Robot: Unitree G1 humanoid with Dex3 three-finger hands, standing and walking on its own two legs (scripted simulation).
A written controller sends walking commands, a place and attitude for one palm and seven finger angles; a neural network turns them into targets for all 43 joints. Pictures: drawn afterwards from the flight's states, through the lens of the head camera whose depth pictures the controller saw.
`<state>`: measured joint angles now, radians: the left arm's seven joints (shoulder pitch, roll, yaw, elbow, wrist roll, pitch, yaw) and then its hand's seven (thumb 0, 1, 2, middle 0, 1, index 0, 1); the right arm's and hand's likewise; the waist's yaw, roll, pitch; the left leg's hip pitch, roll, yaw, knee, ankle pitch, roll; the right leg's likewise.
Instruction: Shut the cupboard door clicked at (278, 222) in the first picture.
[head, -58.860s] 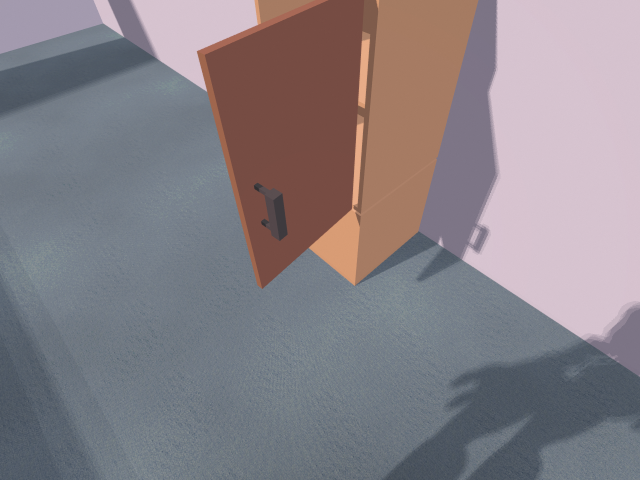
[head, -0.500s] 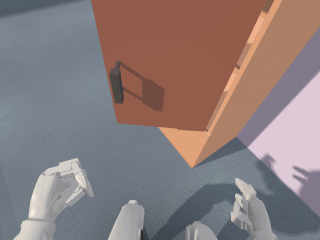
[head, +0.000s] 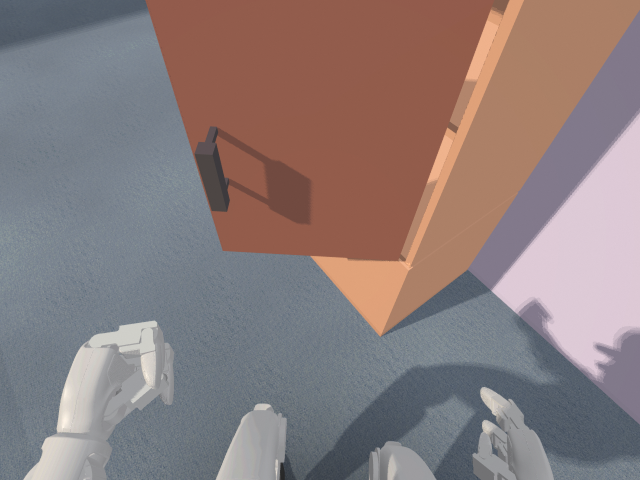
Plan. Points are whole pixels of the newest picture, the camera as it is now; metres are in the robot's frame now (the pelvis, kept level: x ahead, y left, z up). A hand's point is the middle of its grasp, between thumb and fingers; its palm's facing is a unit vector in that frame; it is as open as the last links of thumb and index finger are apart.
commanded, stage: raise the hand and make a fist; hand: left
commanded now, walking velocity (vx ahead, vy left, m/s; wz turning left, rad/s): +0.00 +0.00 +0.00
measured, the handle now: (216, 169) +0.53 +0.20 +0.04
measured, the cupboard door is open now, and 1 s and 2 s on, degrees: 50 50 50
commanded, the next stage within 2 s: bring the fist close to the handle in 0.20 s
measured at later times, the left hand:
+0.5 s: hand (181, 351) +0.25 +0.18 +0.05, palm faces -0.01 -1.00 -0.04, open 3.1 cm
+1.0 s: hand (216, 258) +0.37 +0.17 +0.05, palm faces -0.01 -1.00 -0.03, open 3.1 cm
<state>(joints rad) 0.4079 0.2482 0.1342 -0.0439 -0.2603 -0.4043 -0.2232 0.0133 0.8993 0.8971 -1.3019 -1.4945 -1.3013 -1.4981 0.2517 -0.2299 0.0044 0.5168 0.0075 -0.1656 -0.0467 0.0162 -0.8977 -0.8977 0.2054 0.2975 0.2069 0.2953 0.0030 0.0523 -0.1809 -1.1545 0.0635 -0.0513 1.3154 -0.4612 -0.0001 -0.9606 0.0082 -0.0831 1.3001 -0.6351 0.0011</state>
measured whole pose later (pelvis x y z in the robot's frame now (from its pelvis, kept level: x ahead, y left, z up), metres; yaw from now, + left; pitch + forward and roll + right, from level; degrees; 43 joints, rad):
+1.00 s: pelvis +0.01 +0.00 +0.01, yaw -1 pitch +20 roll -3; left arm -0.21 0.24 0.15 0.47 -0.18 -0.41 -0.14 0.01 0.90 0.90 -1.30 -1.50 -1.30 -1.50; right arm 0.26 -0.25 0.01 0.60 0.00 -0.09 -0.03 0.01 -0.90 -0.90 0.20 0.30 0.21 0.30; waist -0.04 0.04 -0.18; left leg -1.16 0.07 -0.02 1.27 -0.45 0.00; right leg -0.99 0.01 -0.05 1.27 -0.62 0.01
